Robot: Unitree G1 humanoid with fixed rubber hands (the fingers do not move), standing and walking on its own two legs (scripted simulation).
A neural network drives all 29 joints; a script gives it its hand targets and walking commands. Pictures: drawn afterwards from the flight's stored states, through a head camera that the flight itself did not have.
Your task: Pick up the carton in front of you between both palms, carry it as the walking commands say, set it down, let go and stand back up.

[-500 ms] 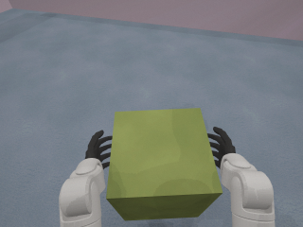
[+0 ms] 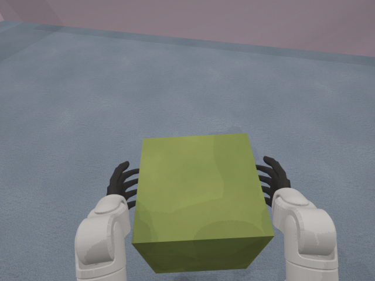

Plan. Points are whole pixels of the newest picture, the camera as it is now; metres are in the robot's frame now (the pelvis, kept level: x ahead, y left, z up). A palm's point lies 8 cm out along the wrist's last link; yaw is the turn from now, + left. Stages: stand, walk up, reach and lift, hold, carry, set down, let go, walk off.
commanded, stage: carry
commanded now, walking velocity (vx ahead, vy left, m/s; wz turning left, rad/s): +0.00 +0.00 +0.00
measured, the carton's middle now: (198, 208) +0.29 +0.00 +0.02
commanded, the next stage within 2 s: hold in 1.76 s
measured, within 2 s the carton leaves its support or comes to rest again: neither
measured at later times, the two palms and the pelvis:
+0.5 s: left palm (132, 135) +0.43 +0.14 +0.11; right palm (261, 130) +0.43 -0.16 +0.10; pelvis +0.17 -0.01 +0.01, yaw +0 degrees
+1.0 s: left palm (136, 145) +0.43 +0.14 +0.08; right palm (261, 139) +0.43 -0.16 +0.08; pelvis +0.17 -0.02 +0.01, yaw +0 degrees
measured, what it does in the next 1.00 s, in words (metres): walks ahead: right foot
